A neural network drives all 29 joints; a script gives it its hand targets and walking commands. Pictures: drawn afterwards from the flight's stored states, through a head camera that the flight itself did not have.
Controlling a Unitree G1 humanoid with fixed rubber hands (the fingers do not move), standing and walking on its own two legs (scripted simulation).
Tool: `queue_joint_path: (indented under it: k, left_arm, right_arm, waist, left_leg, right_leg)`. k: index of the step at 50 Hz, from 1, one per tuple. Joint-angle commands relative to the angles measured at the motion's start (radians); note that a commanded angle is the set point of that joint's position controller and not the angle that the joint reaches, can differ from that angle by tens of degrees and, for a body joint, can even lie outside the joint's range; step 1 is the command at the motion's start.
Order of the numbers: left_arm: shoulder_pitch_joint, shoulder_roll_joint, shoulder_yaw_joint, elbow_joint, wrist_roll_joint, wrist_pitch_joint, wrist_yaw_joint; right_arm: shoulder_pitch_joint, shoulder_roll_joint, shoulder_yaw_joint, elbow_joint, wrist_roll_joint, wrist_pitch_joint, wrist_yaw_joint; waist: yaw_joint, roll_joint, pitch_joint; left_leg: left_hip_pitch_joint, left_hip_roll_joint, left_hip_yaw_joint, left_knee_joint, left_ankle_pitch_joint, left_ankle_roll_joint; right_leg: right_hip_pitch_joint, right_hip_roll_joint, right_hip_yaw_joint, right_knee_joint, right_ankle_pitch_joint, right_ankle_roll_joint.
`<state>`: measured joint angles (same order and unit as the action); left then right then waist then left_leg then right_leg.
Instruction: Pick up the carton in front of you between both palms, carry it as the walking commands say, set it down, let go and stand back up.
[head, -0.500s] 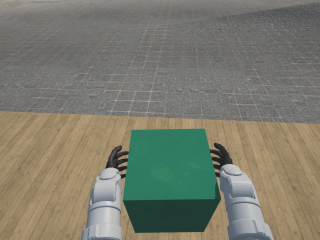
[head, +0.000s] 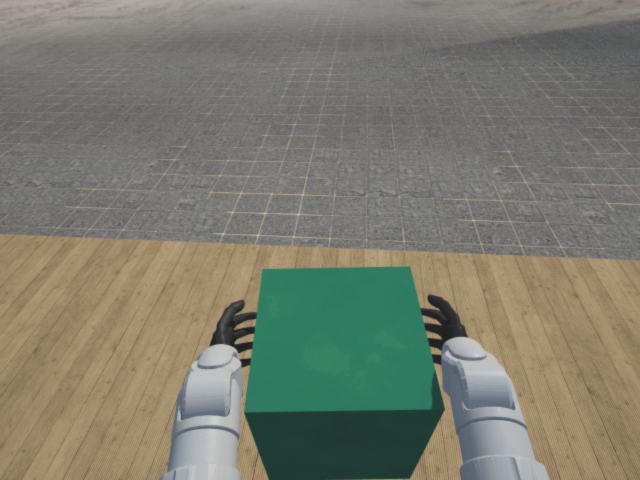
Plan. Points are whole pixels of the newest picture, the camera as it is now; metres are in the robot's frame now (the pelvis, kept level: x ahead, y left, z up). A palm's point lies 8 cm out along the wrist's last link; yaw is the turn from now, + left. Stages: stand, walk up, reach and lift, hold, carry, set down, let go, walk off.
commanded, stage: reach and lift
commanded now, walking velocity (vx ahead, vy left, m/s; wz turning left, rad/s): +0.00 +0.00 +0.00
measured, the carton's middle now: (337, 376) +0.29 +0.00 -0.04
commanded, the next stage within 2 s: hold in 0.10 s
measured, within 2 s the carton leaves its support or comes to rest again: neither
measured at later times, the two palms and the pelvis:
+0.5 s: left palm (220, 356) +0.28 +0.15 +0.05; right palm (458, 348) +0.28 -0.15 +0.05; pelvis -0.01 +0.00 +0.00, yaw +0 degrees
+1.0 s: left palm (220, 352) +0.28 +0.15 +0.05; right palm (456, 344) +0.28 -0.15 +0.05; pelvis -0.01 +0.00 +0.00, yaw +0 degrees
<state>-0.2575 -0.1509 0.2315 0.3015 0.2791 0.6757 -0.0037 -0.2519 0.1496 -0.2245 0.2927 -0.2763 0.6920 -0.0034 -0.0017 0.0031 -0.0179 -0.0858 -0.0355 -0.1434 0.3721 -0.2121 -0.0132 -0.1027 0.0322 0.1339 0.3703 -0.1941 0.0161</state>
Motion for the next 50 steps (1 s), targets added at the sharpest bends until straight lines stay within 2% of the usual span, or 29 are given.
queue_joint_path:
  k: [1,5,10,16,22,30,50]
  left_arm:
    - [-0.455,-0.952,-0.536,-0.030,-0.251,-0.020,-0.248]
    - [-0.462,-0.955,-0.544,-0.043,-0.257,-0.011,-0.247]
    - [-0.458,-0.950,-0.600,-0.129,-0.293,0.026,-0.239]
    - [-0.459,-0.902,-0.526,-0.069,-0.249,0.063,-0.240]
    - [-0.541,-0.931,-0.537,-0.070,-0.260,0.051,-0.254]
    - [-0.564,-0.928,-0.525,-0.040,-0.251,0.045,-0.257]
    - [-0.491,-0.922,-0.540,-0.090,-0.261,0.054,-0.248]
  right_arm:
    - [-0.472,0.944,0.538,-0.047,0.255,-0.033,0.251]
    - [-0.483,0.942,0.546,-0.061,0.259,-0.025,0.253]
    - [-0.482,0.944,0.610,-0.146,0.298,0.012,0.247]
    - [-0.477,0.897,0.529,-0.081,0.253,0.049,0.244]
    - [-0.555,0.935,0.542,-0.082,0.265,0.040,0.254]
    - [-0.578,0.941,0.533,-0.053,0.258,0.037,0.253]
    - [-0.504,0.929,0.544,-0.099,0.268,0.042,0.247]
  waist:
    - [-0.001,0.002,-0.237]
    - [0.000,0.004,-0.233]
    - [0.005,0.001,-0.270]
    - [0.000,0.002,-0.128]
    - [0.002,0.001,-0.178]
    - [0.004,-0.005,-0.182]
    - [0.001,0.002,-0.203]
  left_leg:
    - [0.034,-0.067,0.072,-0.046,0.242,-0.011]
    - [0.040,-0.066,0.070,-0.050,0.235,-0.012]
    - [0.079,-0.065,0.065,-0.059,0.292,-0.012]
    - [0.026,-0.060,0.077,-0.087,0.118,-0.008]
    - [0.023,-0.059,0.080,-0.072,0.102,-0.003]
    - [0.014,-0.058,0.085,-0.071,0.069,0.000]
    - [0.055,-0.061,0.078,-0.072,0.201,-0.008]
  right_leg:
    - [0.100,0.071,-0.072,-0.031,0.231,0.007]
    - [0.100,0.072,-0.074,-0.034,0.218,0.006]
    - [0.138,0.072,-0.069,-0.044,0.274,0.009]
    - [0.089,0.066,-0.077,-0.073,0.104,0.002]
    - [0.101,0.062,-0.078,-0.059,0.095,0.003]
    - [0.101,0.057,-0.078,-0.057,0.069,0.005]
    - [0.134,0.066,-0.073,-0.059,0.193,0.005]
